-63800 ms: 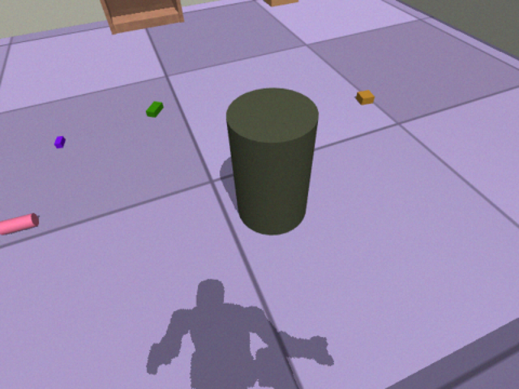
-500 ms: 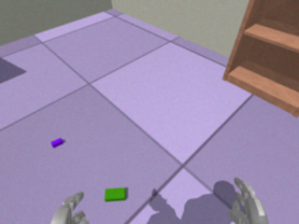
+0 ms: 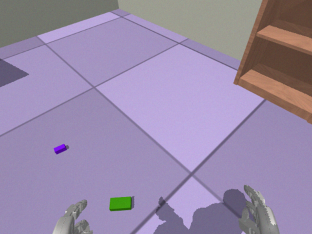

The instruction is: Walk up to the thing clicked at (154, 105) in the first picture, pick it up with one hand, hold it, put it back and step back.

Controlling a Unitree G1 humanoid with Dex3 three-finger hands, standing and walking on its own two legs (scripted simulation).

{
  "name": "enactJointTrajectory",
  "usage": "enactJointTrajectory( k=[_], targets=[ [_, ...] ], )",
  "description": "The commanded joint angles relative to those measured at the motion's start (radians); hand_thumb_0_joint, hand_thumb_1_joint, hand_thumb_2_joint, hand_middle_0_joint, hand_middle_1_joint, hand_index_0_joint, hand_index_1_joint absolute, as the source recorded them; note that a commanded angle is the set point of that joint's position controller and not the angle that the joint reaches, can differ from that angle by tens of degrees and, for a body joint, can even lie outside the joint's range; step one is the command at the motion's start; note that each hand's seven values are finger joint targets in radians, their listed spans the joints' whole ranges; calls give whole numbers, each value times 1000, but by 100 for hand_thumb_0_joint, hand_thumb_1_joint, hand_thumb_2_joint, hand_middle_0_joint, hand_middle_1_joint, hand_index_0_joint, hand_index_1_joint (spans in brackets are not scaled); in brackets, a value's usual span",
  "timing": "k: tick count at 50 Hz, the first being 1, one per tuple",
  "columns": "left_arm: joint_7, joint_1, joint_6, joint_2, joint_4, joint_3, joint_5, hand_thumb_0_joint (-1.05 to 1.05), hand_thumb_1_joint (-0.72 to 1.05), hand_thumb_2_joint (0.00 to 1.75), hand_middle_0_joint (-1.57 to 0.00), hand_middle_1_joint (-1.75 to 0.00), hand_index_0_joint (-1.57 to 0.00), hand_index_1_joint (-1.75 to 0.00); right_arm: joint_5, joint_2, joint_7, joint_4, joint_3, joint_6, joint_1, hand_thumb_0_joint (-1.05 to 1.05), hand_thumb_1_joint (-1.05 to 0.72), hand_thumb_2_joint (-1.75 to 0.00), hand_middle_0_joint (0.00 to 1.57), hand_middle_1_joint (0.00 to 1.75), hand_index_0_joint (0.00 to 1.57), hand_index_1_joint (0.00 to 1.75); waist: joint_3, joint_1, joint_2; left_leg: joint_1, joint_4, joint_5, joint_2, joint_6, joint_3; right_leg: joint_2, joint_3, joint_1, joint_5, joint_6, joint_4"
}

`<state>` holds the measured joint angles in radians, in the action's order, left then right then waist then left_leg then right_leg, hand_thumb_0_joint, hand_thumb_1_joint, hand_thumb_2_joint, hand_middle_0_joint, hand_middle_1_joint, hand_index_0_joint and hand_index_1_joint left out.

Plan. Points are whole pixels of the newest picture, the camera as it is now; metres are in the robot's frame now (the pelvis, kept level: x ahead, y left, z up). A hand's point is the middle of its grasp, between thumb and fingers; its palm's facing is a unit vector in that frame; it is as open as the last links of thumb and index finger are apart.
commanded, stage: home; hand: left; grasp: from above
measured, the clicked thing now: (120, 203) +0.43 +0.23 -0.69
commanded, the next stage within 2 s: stand in 0.60 s
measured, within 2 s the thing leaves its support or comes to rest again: neither
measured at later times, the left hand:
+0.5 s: hand out of the picture +0.16 +0.18 -0.04, palm faces +0.04 -0.98 -0.20, open 7.4 cm
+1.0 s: hand out of the picture +0.10 +0.23 -0.11, palm faces +0.01 -0.94 -0.35, open 7.4 cm
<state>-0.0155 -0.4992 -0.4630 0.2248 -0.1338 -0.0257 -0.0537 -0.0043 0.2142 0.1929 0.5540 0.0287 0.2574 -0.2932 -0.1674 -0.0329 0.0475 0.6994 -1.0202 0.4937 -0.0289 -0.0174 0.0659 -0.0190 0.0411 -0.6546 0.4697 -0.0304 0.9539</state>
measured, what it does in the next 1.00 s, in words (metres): stands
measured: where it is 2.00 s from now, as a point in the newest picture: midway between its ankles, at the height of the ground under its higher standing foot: outside the picture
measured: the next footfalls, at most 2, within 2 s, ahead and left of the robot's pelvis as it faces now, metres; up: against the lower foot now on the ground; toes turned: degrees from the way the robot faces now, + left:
none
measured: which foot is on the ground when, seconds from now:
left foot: down 0.00-1.00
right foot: down 0.00-1.00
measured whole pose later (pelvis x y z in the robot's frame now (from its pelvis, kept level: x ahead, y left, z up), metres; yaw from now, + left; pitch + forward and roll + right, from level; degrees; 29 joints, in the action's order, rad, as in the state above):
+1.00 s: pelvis -0.01 +0.00 +0.03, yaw +0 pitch +0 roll +0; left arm -0.03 -0.24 -0.06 0.30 0.72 -0.04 0.04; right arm 0.06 0.30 0.01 0.87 -0.05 0.03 -0.20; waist 0.02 0.02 -0.01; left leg 0.39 -0.79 0.39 0.00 0.00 0.02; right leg -0.05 0.00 -0.39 0.40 -0.04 0.79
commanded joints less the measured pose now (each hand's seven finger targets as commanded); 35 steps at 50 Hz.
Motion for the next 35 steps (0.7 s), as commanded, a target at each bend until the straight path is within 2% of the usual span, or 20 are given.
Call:
enactJointTrajectory(
  k=[1, 3, 5, 9, 12, 15, 16, 18, 19, 20, 22, 24, 25, 27, 29, 30, 31, 33, 34, 35],
  targets=[
    [-8, 17, 44, 105, -188, -69, 10, 0, 90, 90, -20, -30, -20, -30, -1, 127, 10, -160, -53, 57, 78, 0, -90, -90, 20, 30, 20, 30, -61, 2, 0, -93, 177, -206, 26, 25, -20, 39, 30, 49, -174, 27, -159],
    [-9, 36, 52, 119, -220, -76, 11, 0, 90, 90, -20, -30, -20, -30, 0, 126, 10, -154, -55, 57, 69, 0, -90, -90, 20, 30, 20, 30, -82, 0, -1, -106, 173, -225, 26, 26, -23, 39, 28, 59, -190, 28, -153],
    [-7, 21, 51, 93, -191, -58, 9, 0, 90, 90, -20, -30, -20, -30, 0, 123, 9, -157, -53, 55, 68, 0, -90, -90, 20, 30, 20, 30, -70, -8, -4, -103, 172, -220, 27, 26, -23, 40, 27, 53, -189, 28, -153],
    [-12, 28, 53, 117, -220, -78, 9, 0, 90, 90, -20, -30, -20, -30, -1, 125, 8, -157, -55, 51, 67, 0, -90, -90, 20, 30, 20, 30, -85, 4, 5, -105, 167, -246, 26, 24, -22, 38, 29, 66, -213, 28, -149],
    [-10, 14, 50, 96, -194, -54, 9, 0, 90, 90, -20, -30, -20, -30, -1, 126, 6, -159, -55, 48, 65, 0, -90, -90, 20, 30, 20, 30, -68, -4, 4, -103, 173, -242, 23, 23, -19, 40, 31, 52, -204, 31, -145],
    [-12, 30, 50, 118, -214, -65, 9, 0, 90, 90, -20, -30, -20, -30, -2, 131, 5, -166, -55, 44, 73, 0, -90, -90, 20, 30, 20, 30, -56, -4, 4, -96, 175, -222, 23, 25, -19, 40, 32, 46, -189, 28, -152],
    [-8, 5, 45, 87, -181, -47, 8, 0, 90, 90, -20, -30, -20, -30, -2, 127, 3, -164, -52, 45, 67, 0, -90, -90, 20, 30, 20, 30, -61, -10, -2, -98, 179, -222, 23, 24, -15, 41, 33, 49, -186, 30, -147],
    [-10, 24, 47, 108, -213, -68, 6, 0, 90, 90, -20, -30, -20, -30, -1, 130, 2, -161, -54, 44, 67, 0, -90, -90, 20, 30, 20, 30, -68, 1, 24, -102, 187, -219, 18, 20, -7, 40, 33, 45, -180, 32, -142],
    [-9, 3, 39, 90, -170, -51, 10, 0, 90, 90, -20, -30, -20, -30, -4, 129, 3, -169, -54, 44, 76, 0, -90, -90, 20, 30, 20, 30, -62, -3, 4, -96, 186, -212, 18, 22, -5, 42, 36, 38, -175, 31, -148],
    [-11, 42, 46, 113, -232, -67, 6, 0, 90, 90, -20, -30, -20, -30, -4, 129, 2, -175, -54, 44, 77, 0, -90, -90, 20, 30, 20, 30, -53, -1, -14, -83, 185, -186, 19, 26, -6, 41, 36, 43, -158, 27, -155],
    [-15, 32, 47, 135, -232, -86, 8, 0, 90, 90, -20, -30, -20, -30, -3, 132, 4, -177, -55, 45, 75, 0, -90, -90, 20, 30, 20, 30, -64, 3, 6, -90, 185, -184, 22, 25, -16, 39, 33, 48, -158, 29, -154],
    [-8, 27, 43, 82, -188, -36, 9, 0, 90, 90, -20, -30, -20, -30, -3, 125, 3, -166, -50, 44, 71, 0, -90, -90, 20, 30, 20, 30, -37, -12, -4, -84, 191, -162, 19, 24, -7, 42, 34, 26, -139, 28, -153],
    [-7, 8, 43, 75, -179, -42, 6, 0, 90, 90, -20, -30, -20, -30, -2, 127, 1, -172, -52, 46, 72, 0, -90, -90, 20, 30, 20, 30, -44, -7, -1, -87, 194, -170, 17, 22, -2, 42, 36, 31, -145, 30, -145],
    [-14, 46, 50, 126, -245, -89, 4, 0, 90, 90, -20, -30, -20, -30, -3, 130, 3, -177, -57, 45, 71, 0, -90, -90, 20, 30, 20, 30, -77, 4, 20, -94, 189, -172, 19, 22, -8, 40, 35, 45, -146, 29, -148],
    [-12, 25, 51, 115, -228, -67, 8, 0, 90, 90, -20, -30, -20, -30, -3, 126, 1, -176, -53, 42, 69, 0, -90, -90, 20, 30, 20, 30, -59, 1, 16, -86, 189, -170, 20, 22, -12, 42, 35, 37, -142, 30, -146],
    [-13, 29, 54, 128, -231, -80, 9, 0, 90, 90, -20, -30, -20, -30, -2, 130, 3, -179, -56, 43, 73, 0, -90, -90, 20, 30, 20, 30, -68, -1, 17, -90, 180, -177, 23, 24, -20, 41, 31, 39, -148, 30, -149],
    [-10, 13, 53, 91, -192, -47, 10, 0, 90, 90, -20, -30, -20, -30, -1, 125, 3, -171, -53, 43, 63, 0, -90, -90, 20, 30, 20, 30, -70, -14, 3, -98, 181, -186, 20, 23, -15, 43, 34, 34, -155, 30, -143],
    [-11, 18, 53, 97, -202, -64, 5, 0, 90, 90, -20, -30, -20, -30, -2, 125, 1, -171, -54, 44, 67, 0, -90, -90, 20, 30, 20, 30, -55, -3, 21, -86, 188, -168, 18, 20, -10, 43, 35, 29, -141, 30, -141],
    [-9, 9, 48, 87, -182, -56, 4, 0, 90, 90, -20, -30, -20, -30, -4, 125, 3, -179, -53, 44, 72, 0, -90, -90, 20, 30, 20, 30, -53, -6, 12, -83, 182, -168, 21, 21, -15, 42, 34, 21, -141, 28, -149],
    [-49, 315, 267, 191, 169, -64, 117, 0, 90, 90, -20, -30, -20, -30, 128, 239, -57, 68, -90, -67, 143, 0, -90, -90, 20, 30, 20, 30, 176, 65, -25, -118, 289, -351, -34, 73, 44, -26, -34, 200, -148, 61, -151]
  ],
)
